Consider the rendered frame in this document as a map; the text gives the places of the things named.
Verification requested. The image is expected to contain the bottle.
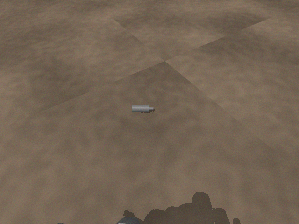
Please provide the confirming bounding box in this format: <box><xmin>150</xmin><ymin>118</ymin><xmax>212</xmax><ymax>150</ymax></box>
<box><xmin>132</xmin><ymin>105</ymin><xmax>154</xmax><ymax>112</ymax></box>

